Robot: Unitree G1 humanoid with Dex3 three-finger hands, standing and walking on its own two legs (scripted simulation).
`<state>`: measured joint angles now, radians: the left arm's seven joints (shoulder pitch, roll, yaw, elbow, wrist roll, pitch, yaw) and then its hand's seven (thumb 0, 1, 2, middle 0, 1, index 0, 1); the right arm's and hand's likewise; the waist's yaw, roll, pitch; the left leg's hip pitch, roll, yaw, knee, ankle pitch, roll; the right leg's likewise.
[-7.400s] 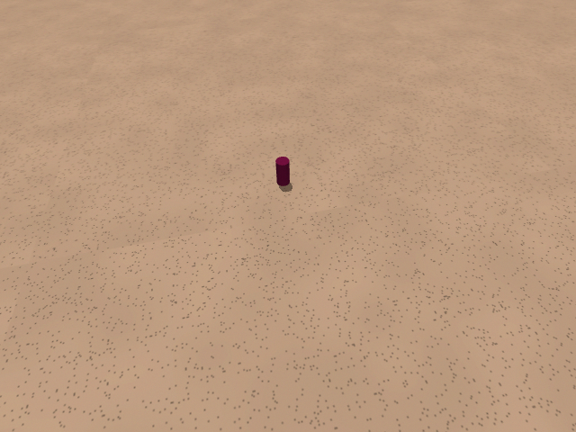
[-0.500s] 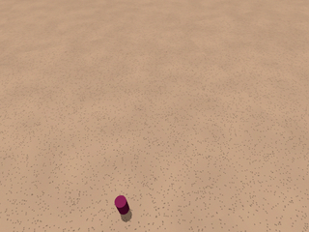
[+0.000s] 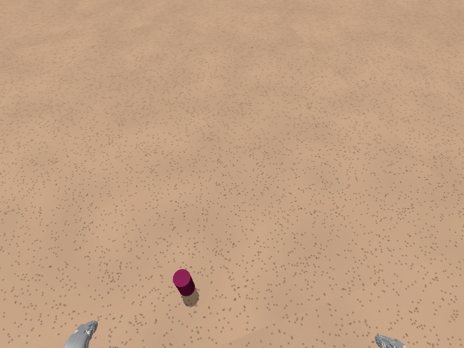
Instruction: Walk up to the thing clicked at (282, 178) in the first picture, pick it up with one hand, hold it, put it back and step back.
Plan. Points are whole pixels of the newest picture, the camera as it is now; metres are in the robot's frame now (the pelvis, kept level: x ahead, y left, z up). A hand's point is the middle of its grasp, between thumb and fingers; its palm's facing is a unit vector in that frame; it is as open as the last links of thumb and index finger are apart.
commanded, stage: go down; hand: left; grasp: from the side
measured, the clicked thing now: (184, 283) +0.43 +0.21 -0.70
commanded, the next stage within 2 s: none
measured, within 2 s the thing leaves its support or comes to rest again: neither
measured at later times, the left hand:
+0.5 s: hand out of the picture +0.16 +0.27 -0.18, palm faces +0.04 -0.94 -0.33, open 16.9 cm
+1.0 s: hand out of the picture +0.16 +0.29 -0.21, palm faces +0.10 -0.94 -0.32, open 17.4 cm
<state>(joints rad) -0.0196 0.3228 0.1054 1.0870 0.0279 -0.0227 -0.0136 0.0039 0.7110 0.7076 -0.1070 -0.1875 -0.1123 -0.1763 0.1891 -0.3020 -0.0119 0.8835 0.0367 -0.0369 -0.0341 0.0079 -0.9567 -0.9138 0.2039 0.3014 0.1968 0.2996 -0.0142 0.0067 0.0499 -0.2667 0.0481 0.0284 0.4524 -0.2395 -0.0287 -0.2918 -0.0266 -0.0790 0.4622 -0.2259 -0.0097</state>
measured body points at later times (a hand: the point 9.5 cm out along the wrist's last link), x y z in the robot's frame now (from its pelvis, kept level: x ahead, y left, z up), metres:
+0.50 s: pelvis +0.01 +0.02 -0.05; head +0.07 +0.03 +0.40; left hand +0.16 +0.32 -0.15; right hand +0.14 -0.24 -0.14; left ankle -0.01 +0.14 -0.74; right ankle +0.01 -0.11 -0.74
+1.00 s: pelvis -0.01 +0.02 -0.10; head +0.08 +0.04 +0.34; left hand +0.15 +0.34 -0.18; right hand +0.16 -0.22 -0.18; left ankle -0.01 +0.14 -0.74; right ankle +0.01 -0.11 -0.74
